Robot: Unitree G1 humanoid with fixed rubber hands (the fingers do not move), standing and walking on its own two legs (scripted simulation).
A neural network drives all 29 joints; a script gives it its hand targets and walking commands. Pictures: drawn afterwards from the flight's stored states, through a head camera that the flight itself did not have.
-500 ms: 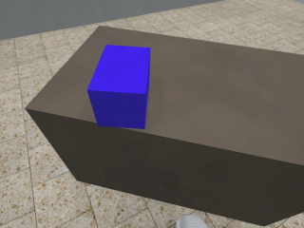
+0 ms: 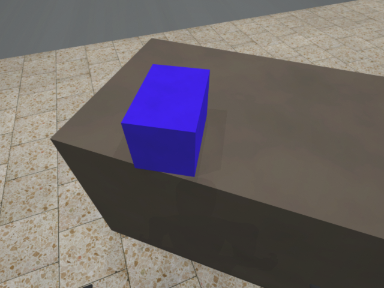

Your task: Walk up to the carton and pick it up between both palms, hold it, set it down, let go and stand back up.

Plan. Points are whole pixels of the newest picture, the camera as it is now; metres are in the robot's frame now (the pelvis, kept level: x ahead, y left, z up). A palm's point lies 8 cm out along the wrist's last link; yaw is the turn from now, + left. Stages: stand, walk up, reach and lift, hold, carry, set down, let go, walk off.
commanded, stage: walk up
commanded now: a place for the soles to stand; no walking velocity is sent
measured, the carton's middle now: (172, 118) +0.53 +0.07 +0.04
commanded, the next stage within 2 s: none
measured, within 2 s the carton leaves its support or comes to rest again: neither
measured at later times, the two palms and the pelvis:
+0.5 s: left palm out of the picture +0.02 +0.30 -0.09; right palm out of the picture +0.11 -0.25 -0.11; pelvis +0.00 +0.02 +0.00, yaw +1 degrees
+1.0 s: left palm out of the picture +0.14 +0.43 -0.10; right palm out of the picture +0.03 -0.09 -0.11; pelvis +0.02 +0.17 +0.00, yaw -7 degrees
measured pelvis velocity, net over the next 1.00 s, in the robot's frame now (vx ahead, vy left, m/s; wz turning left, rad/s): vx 0.02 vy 0.17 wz -0.12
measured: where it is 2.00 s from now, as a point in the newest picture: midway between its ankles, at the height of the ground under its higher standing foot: outside the picture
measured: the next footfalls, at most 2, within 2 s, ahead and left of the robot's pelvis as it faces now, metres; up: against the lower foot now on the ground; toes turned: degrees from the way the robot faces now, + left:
left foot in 0.70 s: +0.08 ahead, +0.27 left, +0.00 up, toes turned +1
right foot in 1.06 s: +0.07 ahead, +0.06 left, +0.00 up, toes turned -7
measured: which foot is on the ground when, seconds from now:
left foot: down 0.00-0.32, up 0.34-0.68, down 0.70-1.00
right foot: down 0.00-0.70, up 0.72-1.00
